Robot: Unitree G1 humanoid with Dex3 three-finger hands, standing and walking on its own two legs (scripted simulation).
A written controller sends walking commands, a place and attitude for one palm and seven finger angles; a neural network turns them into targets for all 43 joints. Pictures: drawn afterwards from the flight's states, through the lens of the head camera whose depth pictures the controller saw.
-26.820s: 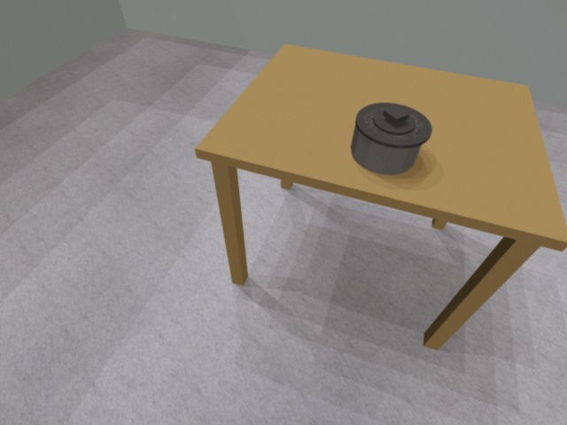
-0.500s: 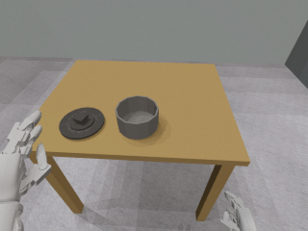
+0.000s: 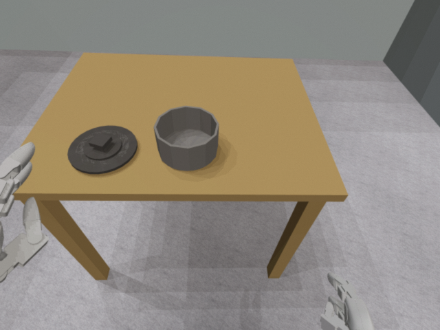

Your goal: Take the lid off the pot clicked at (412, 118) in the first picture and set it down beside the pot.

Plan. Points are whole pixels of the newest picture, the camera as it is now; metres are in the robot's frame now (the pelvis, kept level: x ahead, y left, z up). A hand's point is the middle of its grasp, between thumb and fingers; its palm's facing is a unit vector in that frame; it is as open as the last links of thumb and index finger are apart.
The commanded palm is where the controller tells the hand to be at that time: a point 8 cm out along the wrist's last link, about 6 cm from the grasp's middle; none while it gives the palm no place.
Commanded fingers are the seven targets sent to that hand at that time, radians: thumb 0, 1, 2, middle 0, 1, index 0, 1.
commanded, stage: step back with the hand held close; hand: left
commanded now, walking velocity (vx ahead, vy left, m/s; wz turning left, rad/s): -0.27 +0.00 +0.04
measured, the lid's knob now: (100, 141) +0.55 +0.36 -0.03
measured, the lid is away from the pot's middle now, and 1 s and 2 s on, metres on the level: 0.23 0.23 0.23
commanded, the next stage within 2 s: stop stepping back and stand still in 1.08 s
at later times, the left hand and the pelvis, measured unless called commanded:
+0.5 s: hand (26, 275) +0.15 +0.24 +0.16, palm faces +0.33 -0.84 -0.43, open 7.4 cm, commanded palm +0.08 +0.28 +0.18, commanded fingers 0.00 0.90 0.90 -0.20 -0.30 -0.20 -0.30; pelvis -0.05 +0.00 -0.01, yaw +0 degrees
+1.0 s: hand out of the picture +0.10 +0.24 +0.17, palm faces +0.25 -0.87 -0.43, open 7.4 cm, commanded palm +0.03 +0.28 +0.18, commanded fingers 0.00 0.90 0.90 -0.20 -0.30 -0.20 -0.30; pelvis -0.11 +0.01 +0.01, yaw -3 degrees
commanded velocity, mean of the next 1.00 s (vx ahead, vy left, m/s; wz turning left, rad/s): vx -0.37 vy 0.00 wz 0.02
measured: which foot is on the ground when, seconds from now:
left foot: down 0.00-0.74, up 0.76-0.84, down 0.86-1.00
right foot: down 0.00-0.24, up 0.26-0.30, down 0.32-0.88, up 0.90-1.00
